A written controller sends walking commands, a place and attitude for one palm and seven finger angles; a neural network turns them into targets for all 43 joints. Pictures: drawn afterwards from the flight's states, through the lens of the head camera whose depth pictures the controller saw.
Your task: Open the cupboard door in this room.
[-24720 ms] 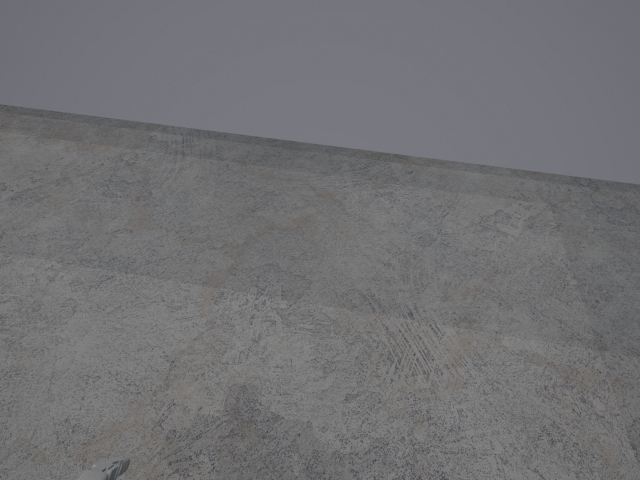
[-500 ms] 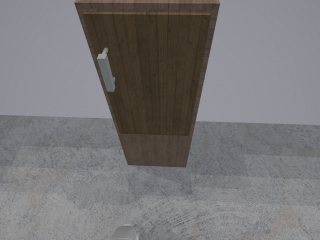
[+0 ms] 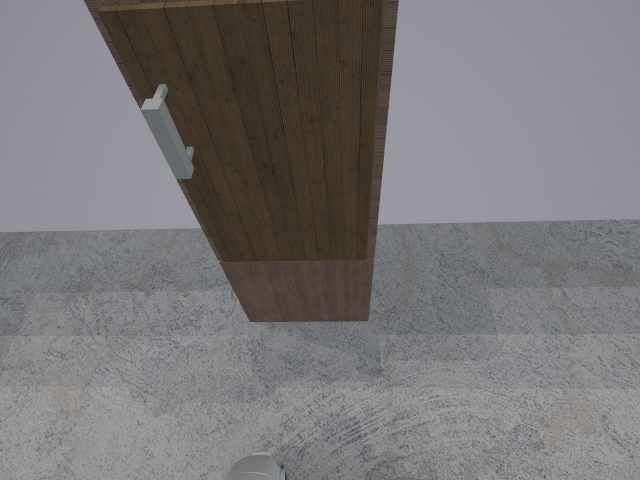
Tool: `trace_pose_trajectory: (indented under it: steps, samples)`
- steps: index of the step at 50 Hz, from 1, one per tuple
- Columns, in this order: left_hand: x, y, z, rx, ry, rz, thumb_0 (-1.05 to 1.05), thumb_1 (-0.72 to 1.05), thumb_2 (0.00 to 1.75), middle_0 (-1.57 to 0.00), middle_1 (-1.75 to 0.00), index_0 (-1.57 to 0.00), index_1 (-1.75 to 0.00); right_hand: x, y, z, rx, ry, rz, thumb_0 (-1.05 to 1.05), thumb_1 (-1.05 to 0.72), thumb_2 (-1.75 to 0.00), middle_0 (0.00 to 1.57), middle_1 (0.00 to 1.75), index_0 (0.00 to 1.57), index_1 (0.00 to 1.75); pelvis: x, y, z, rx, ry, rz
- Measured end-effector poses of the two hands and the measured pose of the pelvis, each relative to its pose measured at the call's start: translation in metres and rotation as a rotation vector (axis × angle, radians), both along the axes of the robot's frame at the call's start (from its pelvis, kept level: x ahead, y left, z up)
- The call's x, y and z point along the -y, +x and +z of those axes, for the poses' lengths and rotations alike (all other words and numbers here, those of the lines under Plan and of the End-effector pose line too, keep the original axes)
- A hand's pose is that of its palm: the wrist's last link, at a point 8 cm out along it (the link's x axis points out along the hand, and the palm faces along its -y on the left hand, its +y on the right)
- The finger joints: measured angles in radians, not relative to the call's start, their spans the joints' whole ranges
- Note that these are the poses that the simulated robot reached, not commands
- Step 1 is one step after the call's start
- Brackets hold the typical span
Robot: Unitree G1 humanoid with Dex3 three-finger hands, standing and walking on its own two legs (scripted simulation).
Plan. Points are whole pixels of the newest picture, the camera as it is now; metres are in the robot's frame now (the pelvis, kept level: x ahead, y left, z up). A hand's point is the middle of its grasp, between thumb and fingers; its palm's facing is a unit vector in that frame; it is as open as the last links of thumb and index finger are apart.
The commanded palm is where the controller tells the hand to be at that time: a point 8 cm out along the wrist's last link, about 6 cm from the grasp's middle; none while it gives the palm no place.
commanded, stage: come to a stop and stand still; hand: left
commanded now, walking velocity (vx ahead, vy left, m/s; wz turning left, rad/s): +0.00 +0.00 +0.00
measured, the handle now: (173, 132) +0.57 +0.27 +0.09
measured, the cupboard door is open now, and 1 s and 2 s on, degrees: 0 0 0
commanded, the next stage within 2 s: look again from close up in 1.68 s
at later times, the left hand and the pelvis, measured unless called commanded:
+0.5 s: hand out of the picture -0.03 +0.15 -0.16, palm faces +0.10 -0.98 -0.19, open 7.2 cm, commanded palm none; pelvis -0.05 -0.04 +0.02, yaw +3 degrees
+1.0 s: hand out of the picture -0.07 +0.14 -0.16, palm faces +0.08 -0.99 -0.14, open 7.3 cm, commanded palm none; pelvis -0.04 -0.01 +0.02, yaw +2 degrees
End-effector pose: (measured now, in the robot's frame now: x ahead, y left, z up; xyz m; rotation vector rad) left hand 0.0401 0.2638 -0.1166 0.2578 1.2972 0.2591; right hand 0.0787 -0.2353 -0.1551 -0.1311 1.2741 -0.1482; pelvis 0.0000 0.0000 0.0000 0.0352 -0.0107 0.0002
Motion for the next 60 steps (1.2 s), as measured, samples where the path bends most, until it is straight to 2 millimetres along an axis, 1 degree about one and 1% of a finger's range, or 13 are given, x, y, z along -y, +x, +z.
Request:
trace_pose_trajectory:
  steps: [5,11,14,18,22,29,33,36,40,44,48,52,60]
  samples:
    - [0.024,-0.002,0.014,0.031,-0.003,-0.015,0.00,0.91,0.90,-0.20,-0.30,-0.20,-0.30,0.032,-0.027,0.008,-0.041,-0.011,-0.024,0.00,-0.91,-0.90,0.20,0.30,0.19,0.30,0.018,-0.007,0.010,0.009,0.011,0.018]
    - [0.055,-0.003,0.012,0.065,-0.061,-0.034,0.00,0.91,0.90,-0.20,-0.30,-0.20,-0.30,0.044,-0.060,0.020,-0.075,-0.018,-0.022,0.00,-0.91,-0.90,0.19,0.30,0.19,0.30,0.032,-0.018,0.018,-0.008,0.004,0.028]
    - [0.067,-0.011,0.005,0.078,-0.099,-0.020,0.00,0.90,0.90,-0.20,-0.30,-0.21,-0.30,0.042,-0.074,0.023,-0.101,-0.023,-0.003,0.01,-0.91,-0.90,0.19,0.30,0.19,0.30,0.036,-0.026,0.018,-0.015,-0.012,0.039]
    - [0.075,-0.031,-0.008,0.065,-0.142,0.025,0.00,0.91,0.90,-0.21,-0.30,-0.21,-0.30,0.033,-0.092,0.025,-0.117,-0.031,0.023,0.01,-0.91,-0.90,0.19,0.30,0.19,0.30,0.037,-0.036,0.015,-0.012,-0.038,0.059]
    - [0.072,-0.056,-0.009,0.034,-0.144,0.054,0.00,0.93,0.90,-0.21,-0.30,-0.21,-0.30,0.022,-0.109,0.031,-0.132,-0.014,0.041,0.01,-0.91,-0.90,0.19,0.30,0.19,0.30,0.040,-0.044,0.019,0.003,-0.035,0.050]
    - [0.069,-0.106,-0.006,-0.073,-0.140,0.077,0.00,0.92,0.90,-0.20,-0.30,-0.20,-0.30,0.009,-0.132,0.028,-0.153,0.016,0.032,0.01,-0.91,-0.90,0.20,0.30,0.20,0.30,0.034,-0.052,0.022,0.010,-0.035,0.042]
    - [0.070,-0.129,-0.005,-0.136,-0.144,0.087,0.00,0.91,0.90,-0.20,-0.30,-0.20,-0.30,0.003,-0.147,0.028,-0.182,0.026,0.018,0.01,-0.91,-0.90,0.20,0.30,0.20,0.30,0.031,-0.054,0.022,-0.001,-0.035,0.036]
    - [0.072,-0.140,-0.006,-0.170,-0.156,0.092,0.00,0.91,0.90,-0.20,-0.30,-0.20,-0.30,-0.001,-0.159,0.030,-0.210,0.025,0.007,0.00,-0.91,-0.90,0.20,0.30,0.20,0.30,0.028,-0.055,0.023,-0.009,-0.035,0.034]
    - [0.075,-0.143,-0.008,-0.186,-0.177,0.095,0.01,0.91,0.90,-0.20,-0.30,-0.20,-0.30,-0.005,-0.171,0.033,-0.246,0.019,-0.004,0.00,-0.90,-0.90,0.20,0.30,0.19,0.30,0.023,-0.053,0.023,-0.017,-0.036,0.035]
    - [0.076,-0.135,-0.010,-0.178,-0.196,0.093,0.01,0.91,0.90,-0.20,-0.30,-0.20,-0.30,-0.010,-0.175,0.035,-0.267,0.013,-0.009,0.00,-0.90,-0.90,0.20,0.30,0.19,0.30,0.018,-0.048,0.023,-0.023,-0.037,0.037]
    - [0.076,-0.120,-0.011,-0.158,-0.206,0.085,0.01,0.91,0.90,-0.20,-0.30,-0.20,-0.30,-0.017,-0.169,0.035,-0.266,0.014,-0.010,0.00,-0.90,-0.90,0.20,0.30,0.19,0.30,0.013,-0.040,0.023,-0.027,-0.038,0.040]
    - [0.070,-0.108,-0.012,-0.154,-0.198,0.073,0.01,0.92,0.90,-0.20,-0.30,-0.20,-0.30,-0.025,-0.154,0.034,-0.242,0.019,-0.010,0.01,-0.90,-0.90,0.20,0.30,0.19,0.30,0.009,-0.032,0.022,-0.029,-0.040,0.040]
    - [0.055,-0.083,-0.012,-0.134,-0.176,0.067,0.01,0.92,0.90,-0.20,-0.30,-0.20,-0.30,-0.037,-0.113,0.030,-0.179,0.025,0.008,0.00,-0.90,-0.90,0.20,0.30,0.19,0.30,0.002,-0.014,0.022,-0.028,-0.046,0.042]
